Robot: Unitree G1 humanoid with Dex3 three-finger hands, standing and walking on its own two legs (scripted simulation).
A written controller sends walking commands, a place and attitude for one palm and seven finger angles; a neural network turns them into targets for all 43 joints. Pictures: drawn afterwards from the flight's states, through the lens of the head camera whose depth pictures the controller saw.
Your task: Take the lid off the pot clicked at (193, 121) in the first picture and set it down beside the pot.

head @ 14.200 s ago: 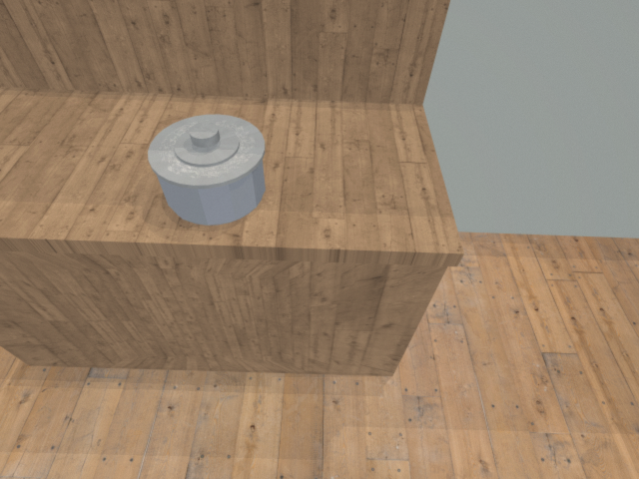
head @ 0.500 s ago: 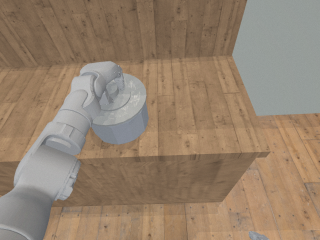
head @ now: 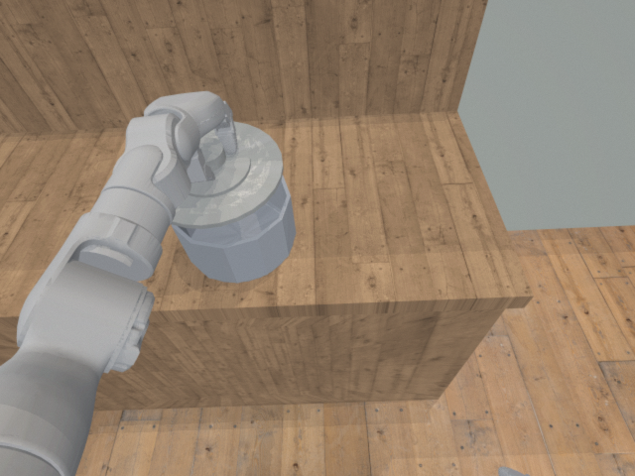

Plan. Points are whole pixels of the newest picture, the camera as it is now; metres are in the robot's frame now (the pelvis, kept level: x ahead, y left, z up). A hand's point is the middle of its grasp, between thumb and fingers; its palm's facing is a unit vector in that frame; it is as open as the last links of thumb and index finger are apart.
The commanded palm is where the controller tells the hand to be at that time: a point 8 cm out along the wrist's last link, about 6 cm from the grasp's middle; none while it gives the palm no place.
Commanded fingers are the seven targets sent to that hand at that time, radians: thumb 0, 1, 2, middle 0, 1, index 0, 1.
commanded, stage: lift the lid straight up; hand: left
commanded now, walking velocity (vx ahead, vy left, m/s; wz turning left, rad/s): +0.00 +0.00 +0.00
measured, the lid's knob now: (206, 154) +0.51 +0.13 +0.13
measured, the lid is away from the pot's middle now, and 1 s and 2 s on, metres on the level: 0.01 0.01 0.14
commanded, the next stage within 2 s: move the lid sideways beside the pot in 0.82 s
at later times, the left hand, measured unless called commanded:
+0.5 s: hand (192, 127) +0.50 +0.13 +0.19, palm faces -0.31 -0.05 -0.95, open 7.8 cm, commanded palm +0.50 +0.13 +0.27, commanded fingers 0.00 0.65 0.98 -0.79 -1.07 -0.81 -1.06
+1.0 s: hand (188, 118) +0.49 +0.13 +0.20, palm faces -0.30 -0.05 -0.95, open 7.8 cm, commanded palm +0.49 +0.14 +0.28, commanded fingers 0.00 0.65 0.98 -0.79 -1.07 -0.81 -1.06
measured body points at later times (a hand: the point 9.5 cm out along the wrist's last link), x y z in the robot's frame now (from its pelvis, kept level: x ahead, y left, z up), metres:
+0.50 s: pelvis +0.00 +0.01 +0.00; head +0.05 -0.02 +0.45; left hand +0.51 +0.13 +0.24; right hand +0.07 -0.26 -0.13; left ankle +0.03 +0.12 -0.74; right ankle -0.05 -0.13 -0.74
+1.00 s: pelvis +0.00 +0.00 +0.00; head +0.05 -0.02 +0.45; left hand +0.51 +0.13 +0.25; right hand +0.09 -0.26 -0.13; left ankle +0.03 +0.12 -0.74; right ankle -0.05 -0.13 -0.74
